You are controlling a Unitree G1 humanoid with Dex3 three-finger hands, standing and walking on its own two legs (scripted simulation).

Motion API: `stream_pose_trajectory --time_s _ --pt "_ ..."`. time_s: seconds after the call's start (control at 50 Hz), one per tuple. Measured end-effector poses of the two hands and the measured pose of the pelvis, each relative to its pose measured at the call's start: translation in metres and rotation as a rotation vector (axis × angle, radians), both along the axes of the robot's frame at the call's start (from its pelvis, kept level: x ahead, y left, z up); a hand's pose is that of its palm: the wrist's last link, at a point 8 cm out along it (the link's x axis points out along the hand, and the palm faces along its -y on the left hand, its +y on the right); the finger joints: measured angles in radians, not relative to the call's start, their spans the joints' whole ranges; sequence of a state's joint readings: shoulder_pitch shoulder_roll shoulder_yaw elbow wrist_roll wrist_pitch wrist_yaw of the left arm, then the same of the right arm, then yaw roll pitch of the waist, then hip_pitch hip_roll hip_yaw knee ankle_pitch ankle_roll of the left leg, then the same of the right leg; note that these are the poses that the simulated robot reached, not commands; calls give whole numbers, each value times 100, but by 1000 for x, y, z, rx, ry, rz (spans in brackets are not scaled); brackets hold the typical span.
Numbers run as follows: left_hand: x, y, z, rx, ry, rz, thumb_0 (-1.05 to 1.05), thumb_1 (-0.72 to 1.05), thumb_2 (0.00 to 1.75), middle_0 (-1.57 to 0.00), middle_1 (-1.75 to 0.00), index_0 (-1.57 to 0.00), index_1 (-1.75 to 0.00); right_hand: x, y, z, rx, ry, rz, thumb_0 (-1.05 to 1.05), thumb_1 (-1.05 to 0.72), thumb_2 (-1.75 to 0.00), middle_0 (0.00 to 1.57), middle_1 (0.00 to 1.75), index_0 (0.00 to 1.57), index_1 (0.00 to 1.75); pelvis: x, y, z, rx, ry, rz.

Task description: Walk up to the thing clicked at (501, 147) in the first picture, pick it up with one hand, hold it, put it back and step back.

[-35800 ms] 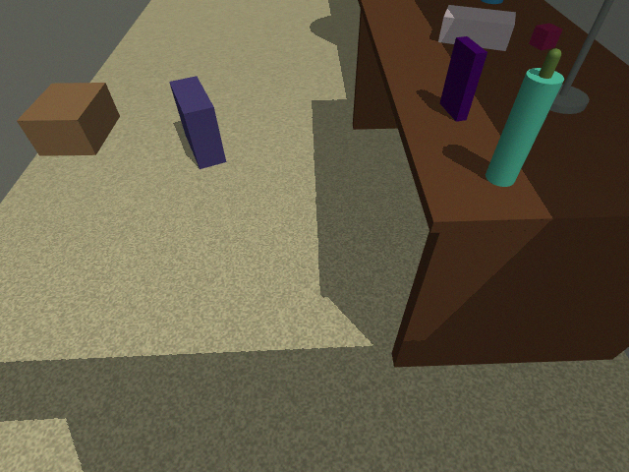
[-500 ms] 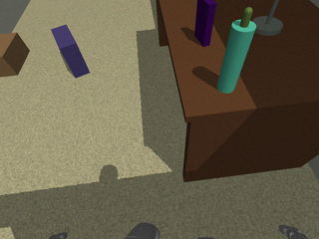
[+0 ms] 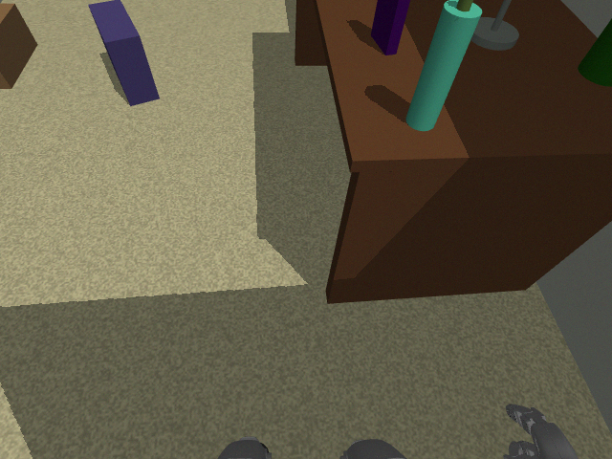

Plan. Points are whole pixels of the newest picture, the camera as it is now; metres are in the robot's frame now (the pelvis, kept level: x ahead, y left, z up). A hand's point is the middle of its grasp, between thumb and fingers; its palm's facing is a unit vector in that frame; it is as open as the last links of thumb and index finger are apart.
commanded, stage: step back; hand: right
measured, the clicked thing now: (443, 61) +0.77 -0.22 +0.08
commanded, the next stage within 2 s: stand in 1.92 s
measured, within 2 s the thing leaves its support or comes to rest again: neither
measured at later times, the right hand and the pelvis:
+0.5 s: hand out of the picture -0.09 -0.30 -0.16, palm faces -0.13 +0.91 -0.40, open 7.4 cm; pelvis -0.18 -0.03 -0.01, yaw +5 degrees
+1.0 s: hand out of the picture -0.22 -0.34 -0.15, palm faces -0.09 +0.92 -0.37, open 7.4 cm; pelvis -0.32 -0.07 +0.00, yaw +2 degrees
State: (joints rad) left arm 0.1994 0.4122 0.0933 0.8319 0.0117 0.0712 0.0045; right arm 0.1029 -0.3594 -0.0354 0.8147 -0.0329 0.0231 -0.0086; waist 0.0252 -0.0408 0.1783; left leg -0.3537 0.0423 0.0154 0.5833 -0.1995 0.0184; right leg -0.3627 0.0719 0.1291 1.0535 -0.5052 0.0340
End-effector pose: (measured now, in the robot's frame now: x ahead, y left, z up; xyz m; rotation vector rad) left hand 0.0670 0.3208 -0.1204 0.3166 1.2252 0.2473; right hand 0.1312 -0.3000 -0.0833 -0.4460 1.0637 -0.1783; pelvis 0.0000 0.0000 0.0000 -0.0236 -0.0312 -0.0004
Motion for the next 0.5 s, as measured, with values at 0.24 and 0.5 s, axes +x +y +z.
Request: stream_pose_trajectory --time_s 0.24,0.5 --pt "-103 -42 22 45 23 -14 0 90 90 -20 -30 -21 -30 -102 -48 -27 53 31 -69 0 -91 -90 20 30 20 30 -84 -33 -2 55 -7 -17" --pt "-136 -29 15 62 -167 -14 0 90 90 -20 -30 -21 -30 -223 -37 -40 22 178 -15 1 -91 -90 20 30 20 30 -179 -32 -14 69 -16 83"
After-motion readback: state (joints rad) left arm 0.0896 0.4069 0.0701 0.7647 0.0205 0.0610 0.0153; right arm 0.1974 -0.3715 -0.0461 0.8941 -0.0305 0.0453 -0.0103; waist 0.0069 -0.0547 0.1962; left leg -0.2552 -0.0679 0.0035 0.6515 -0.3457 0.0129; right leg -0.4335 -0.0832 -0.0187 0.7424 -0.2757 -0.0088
